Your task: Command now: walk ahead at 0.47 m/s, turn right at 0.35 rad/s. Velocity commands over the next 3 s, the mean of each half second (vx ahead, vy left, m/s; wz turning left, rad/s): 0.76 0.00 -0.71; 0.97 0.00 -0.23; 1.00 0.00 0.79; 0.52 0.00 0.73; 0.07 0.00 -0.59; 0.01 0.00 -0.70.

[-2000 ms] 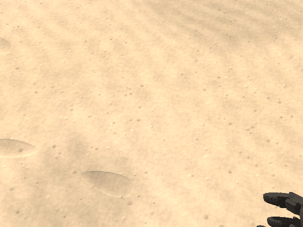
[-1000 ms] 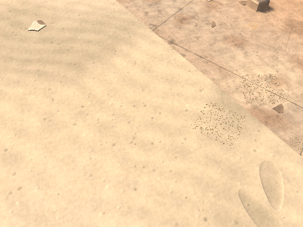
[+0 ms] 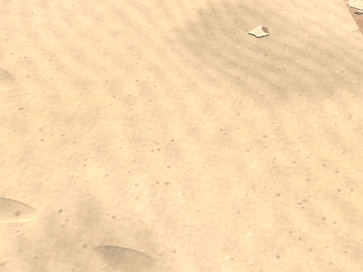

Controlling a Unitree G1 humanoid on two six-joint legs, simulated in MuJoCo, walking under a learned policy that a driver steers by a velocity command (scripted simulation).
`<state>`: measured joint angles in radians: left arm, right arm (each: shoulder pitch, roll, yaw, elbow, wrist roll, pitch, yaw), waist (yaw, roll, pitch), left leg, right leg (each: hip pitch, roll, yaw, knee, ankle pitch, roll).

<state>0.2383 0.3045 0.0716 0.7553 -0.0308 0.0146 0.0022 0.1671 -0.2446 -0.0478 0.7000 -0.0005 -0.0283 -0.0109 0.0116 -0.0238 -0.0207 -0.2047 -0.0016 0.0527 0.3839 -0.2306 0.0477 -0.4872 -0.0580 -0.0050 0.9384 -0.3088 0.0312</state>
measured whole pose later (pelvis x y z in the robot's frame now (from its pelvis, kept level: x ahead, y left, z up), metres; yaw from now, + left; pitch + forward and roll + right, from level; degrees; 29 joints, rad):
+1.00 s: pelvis +0.63 -0.36 -0.01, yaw -29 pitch +0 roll +2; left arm 0.07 0.28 -0.02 0.68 0.08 -0.08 -0.04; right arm 0.52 -0.30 -0.06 0.93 -0.02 -0.06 0.01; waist -0.07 -0.02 0.01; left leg -0.16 -0.15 -0.06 0.41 -0.25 0.11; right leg -0.59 -0.04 0.06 1.07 -0.28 -0.02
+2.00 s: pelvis +1.41 -0.62 -0.03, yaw +20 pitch +1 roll +0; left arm 0.05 0.27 0.04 0.59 0.02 -0.13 -0.01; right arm 0.26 -0.29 -0.07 0.71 0.00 0.00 -0.05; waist -0.06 -0.03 0.04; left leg -0.18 -0.19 -0.17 0.70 -0.47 0.11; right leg -0.53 0.03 0.04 0.48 0.09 0.01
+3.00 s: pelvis +1.51 -0.62 -0.01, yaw -24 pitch +3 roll +1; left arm 0.13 0.27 0.05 0.58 0.00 0.03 0.01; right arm 0.17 -0.33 -0.09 0.76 0.01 0.03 -0.03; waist -0.02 0.03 0.04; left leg -0.54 0.06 0.01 1.08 -0.37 -0.09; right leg -0.30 0.02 0.01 0.48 -0.23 -0.04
